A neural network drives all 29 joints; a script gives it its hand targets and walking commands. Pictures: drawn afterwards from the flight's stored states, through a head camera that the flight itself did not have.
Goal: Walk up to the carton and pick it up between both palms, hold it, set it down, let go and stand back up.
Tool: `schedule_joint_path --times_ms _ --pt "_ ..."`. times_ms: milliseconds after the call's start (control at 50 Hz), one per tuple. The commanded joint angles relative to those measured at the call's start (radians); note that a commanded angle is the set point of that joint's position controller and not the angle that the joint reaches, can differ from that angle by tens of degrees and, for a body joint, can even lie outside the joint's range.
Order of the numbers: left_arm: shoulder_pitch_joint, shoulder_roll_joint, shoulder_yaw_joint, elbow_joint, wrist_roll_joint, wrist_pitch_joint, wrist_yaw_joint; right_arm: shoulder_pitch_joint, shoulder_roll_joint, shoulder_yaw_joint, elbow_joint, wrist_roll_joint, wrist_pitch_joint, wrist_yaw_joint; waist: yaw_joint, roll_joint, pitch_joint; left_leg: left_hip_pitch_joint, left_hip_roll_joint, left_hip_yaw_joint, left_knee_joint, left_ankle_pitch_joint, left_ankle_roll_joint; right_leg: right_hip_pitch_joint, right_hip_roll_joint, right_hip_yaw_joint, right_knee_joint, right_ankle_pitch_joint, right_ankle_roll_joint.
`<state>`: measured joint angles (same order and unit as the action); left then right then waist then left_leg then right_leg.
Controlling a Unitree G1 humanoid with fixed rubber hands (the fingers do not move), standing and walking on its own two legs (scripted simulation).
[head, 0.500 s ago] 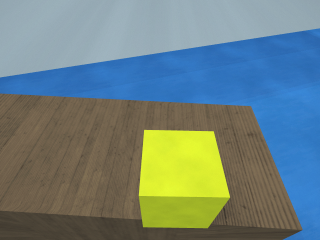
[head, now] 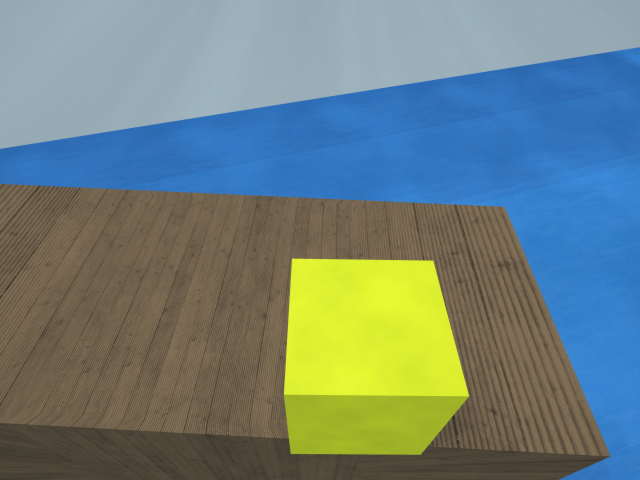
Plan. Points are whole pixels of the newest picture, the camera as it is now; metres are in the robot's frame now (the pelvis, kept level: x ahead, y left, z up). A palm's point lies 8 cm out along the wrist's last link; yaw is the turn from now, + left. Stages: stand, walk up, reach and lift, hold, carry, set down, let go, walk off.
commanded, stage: walk up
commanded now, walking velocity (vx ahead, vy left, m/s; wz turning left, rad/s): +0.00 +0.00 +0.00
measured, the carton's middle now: (359, 361) +0.31 -0.06 -0.08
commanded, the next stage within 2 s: none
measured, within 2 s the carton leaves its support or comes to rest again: neither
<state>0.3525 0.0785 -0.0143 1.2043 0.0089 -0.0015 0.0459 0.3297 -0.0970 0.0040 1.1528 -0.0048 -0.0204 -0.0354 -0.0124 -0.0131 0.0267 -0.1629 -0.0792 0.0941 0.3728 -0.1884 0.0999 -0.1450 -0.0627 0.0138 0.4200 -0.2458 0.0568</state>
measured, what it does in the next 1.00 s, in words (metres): stands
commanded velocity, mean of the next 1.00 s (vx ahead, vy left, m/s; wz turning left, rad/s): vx -0.03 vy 0.00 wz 0.00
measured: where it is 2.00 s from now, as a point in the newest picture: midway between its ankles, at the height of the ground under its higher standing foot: outside the picture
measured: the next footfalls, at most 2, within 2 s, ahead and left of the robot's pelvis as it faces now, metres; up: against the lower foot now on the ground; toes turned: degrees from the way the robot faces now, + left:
right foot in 1.18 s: -0.04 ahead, -0.12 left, +0.00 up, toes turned -1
left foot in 1.82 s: -0.04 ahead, +0.09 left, +0.00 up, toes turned +2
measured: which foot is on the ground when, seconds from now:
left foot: down 0.00-1.00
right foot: down 0.00-0.94, up 0.96-1.00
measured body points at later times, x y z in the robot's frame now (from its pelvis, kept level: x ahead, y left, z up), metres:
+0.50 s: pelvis +0.02 +0.00 +0.00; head +0.02 +0.01 +0.45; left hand -0.03 +0.19 -0.17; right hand -0.02 -0.19 -0.16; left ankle +0.01 +0.05 -0.74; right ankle -0.01 -0.15 -0.74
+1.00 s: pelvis +0.01 +0.00 -0.01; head +0.05 +0.00 +0.44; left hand +0.00 +0.21 -0.18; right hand -0.01 -0.21 -0.17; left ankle +0.01 +0.05 -0.74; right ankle -0.02 -0.13 -0.72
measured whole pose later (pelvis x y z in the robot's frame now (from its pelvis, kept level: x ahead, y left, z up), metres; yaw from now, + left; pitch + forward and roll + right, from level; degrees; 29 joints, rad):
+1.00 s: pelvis +0.01 +0.00 -0.01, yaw -2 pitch -1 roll +0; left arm 0.26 0.11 0.03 1.13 -0.01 0.03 0.07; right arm 0.27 -0.11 -0.02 1.10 -0.01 -0.01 -0.06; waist -0.02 -0.01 0.11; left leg -0.22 -0.06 0.13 0.52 -0.28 0.11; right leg -0.29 -0.07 -0.04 0.78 -0.49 0.06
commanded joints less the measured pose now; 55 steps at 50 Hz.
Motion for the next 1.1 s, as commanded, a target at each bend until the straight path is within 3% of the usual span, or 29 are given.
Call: schedule_joint_path --times_ms 0,840,860,880,900,920,940,960,980,1000,1040,1060,1080 --pt "0.115 0.060 0.009 0.004 0.000 -0.002 0.003 0.100 -0.080 -0.013 -0.009 0.000 -0.007 -0.004 -0.001 0.003 0.104 -0.032 0.189 -0.211 -0.154 -0.032 -0.038 -0.077 -0.033 0.022 -0.059 0.058 -0.039" --pt "0.084 0.059 0.024 0.004 -0.004 0.004 0.010 0.119 -0.070 -0.020 0.009 0.001 -0.013 -0.013 -0.006 0.004 0.099 0.060 0.188 -0.186 -0.093 0.255 -0.049 -0.057 -0.039 0.014 -0.055 0.082 -0.030" --pt "-0.022 0.162 0.059 -0.067 -0.011 0.006 0.025 0.043 -0.204 -0.066 -0.041 -0.005 -0.006 -0.026 -0.004 0.025 0.216 0.029 0.256 -0.171 0.071 0.787 -0.060 -0.192 -0.064 -0.027 0.129 0.239 -0.002" --pt "0.012 0.144 0.055 -0.069 -0.020 0.007 0.031 0.082 -0.197 -0.061 -0.038 -0.004 -0.003 -0.032 -0.008 0.065 0.098 0.117 0.311 -0.179 0.111 1.125 -0.042 -0.201 -0.038 -0.070 0.192 0.141 0.011" --pt "0.021 0.112 0.052 -0.076 -0.029 0.012 0.032 0.118 -0.182 -0.057 -0.036 -0.005 0.000 -0.031 -0.020 0.102 0.007 0.168 0.353 -0.194 0.126 1.286 -0.008 -0.209 -0.007 -0.097 0.252 -0.026 0.017" --pt "0.004 0.099 0.055 -0.097 -0.031 0.021 0.031 0.151 -0.177 -0.057 -0.040 -0.008 0.004 -0.032 -0.044 0.143 -0.055 0.157 0.400 -0.229 0.107 1.249 0.055 -0.219 0.018 -0.102 0.382 -0.241 0.013" --pt "-0.032 0.103 0.063 -0.118 -0.019 0.037 0.028 0.157 -0.173 -0.058 -0.048 -0.012 0.011 -0.036 -0.058 0.159 -0.084 0.086 0.447 -0.280 0.066 1.056 0.133 -0.209 0.021 -0.082 0.552 -0.382 0.002" --pt "-0.071 0.101 0.067 -0.138 -0.002 0.052 0.024 0.135 -0.190 -0.066 -0.062 -0.020 0.016 -0.039 -0.059 0.145 -0.066 0.003 0.470 -0.309 0.036 0.891 0.195 -0.209 0.017 -0.055 0.660 -0.425 -0.008" --pt "-0.099 0.080 0.064 -0.151 0.011 0.064 0.021 0.099 -0.214 -0.076 -0.078 -0.028 0.022 -0.045 -0.055 0.129 -0.031 -0.065 0.477 -0.316 0.021 0.805 0.232 -0.235 0.011 -0.034 0.730 -0.420 -0.015" --pt "-0.112 0.066 0.062 -0.159 0.017 0.071 0.018 0.064 -0.223 -0.082 -0.094 -0.033 0.028 -0.049 -0.044 0.105 -0.003 -0.117 0.472 -0.311 0.011 0.738 0.244 -0.255 0.008 -0.018 0.776 -0.398 -0.021" --pt "-0.113 0.074 0.066 -0.169 0.018 0.075 0.017 -0.001 -0.223 -0.083 -0.125 -0.039 0.035 -0.050 -0.020 0.071 -0.001 -0.136 0.456 -0.324 0.010 0.651 0.227 -0.270 0.007 0.009 0.764 -0.358 -0.026" --pt "-0.022 0.023 0.047 -0.117 0.017 0.067 0.002 -0.022 -0.105 -0.040 -0.120 -0.045 0.020 -0.037 0.010 0.006 -0.100 -0.177 0.359 -0.340 -0.096 0.026 0.201 -0.130 -0.015 0.057 0.535 -0.242 -0.065" --pt "-0.020 0.025 0.049 -0.117 0.025 0.066 -0.005 -0.074 -0.113 -0.045 -0.134 -0.040 0.021 -0.029 0.009 0.046 -0.053 -0.227 0.313 -0.336 -0.146 -0.169 0.155 -0.096 0.018 0.004 0.450 -0.215 -0.065"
